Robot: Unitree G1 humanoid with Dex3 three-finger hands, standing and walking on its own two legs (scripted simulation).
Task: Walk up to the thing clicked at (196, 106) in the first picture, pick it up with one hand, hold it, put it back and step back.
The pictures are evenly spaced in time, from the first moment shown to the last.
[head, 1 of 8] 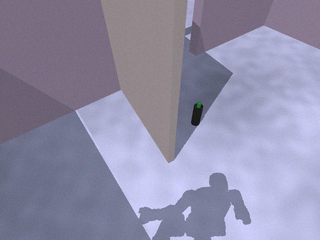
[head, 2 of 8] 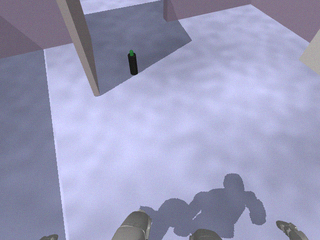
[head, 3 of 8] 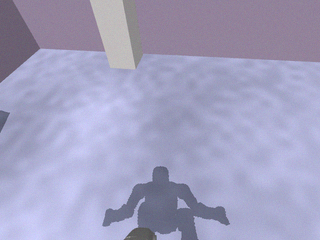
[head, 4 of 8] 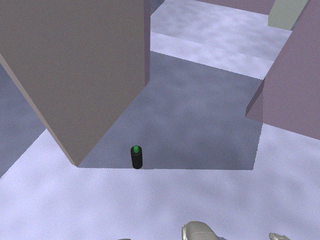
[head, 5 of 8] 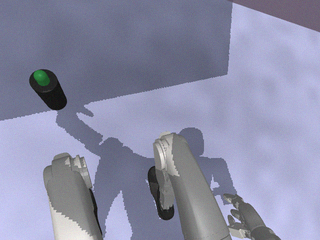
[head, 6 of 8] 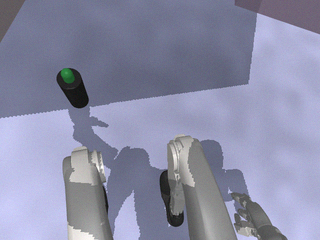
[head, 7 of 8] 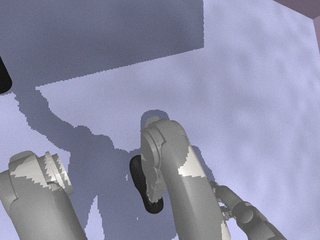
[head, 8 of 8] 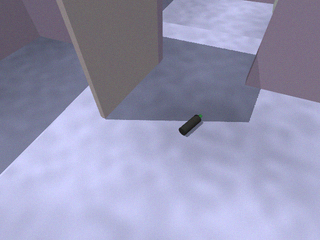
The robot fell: no
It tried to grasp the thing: yes
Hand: left
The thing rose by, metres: 0.00
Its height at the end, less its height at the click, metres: -0.09
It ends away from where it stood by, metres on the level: 0.33
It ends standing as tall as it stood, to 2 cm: no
